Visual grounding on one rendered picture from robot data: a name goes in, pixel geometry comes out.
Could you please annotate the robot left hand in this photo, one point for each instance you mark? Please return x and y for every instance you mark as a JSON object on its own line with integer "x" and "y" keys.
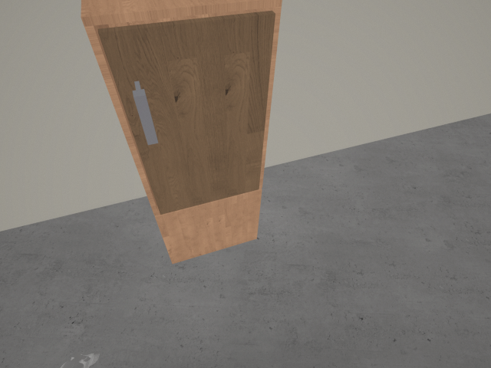
{"x": 82, "y": 360}

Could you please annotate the cupboard door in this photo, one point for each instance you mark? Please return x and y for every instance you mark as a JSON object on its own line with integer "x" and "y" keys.
{"x": 207, "y": 83}

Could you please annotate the handle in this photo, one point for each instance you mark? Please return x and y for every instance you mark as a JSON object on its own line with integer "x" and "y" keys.
{"x": 143, "y": 109}

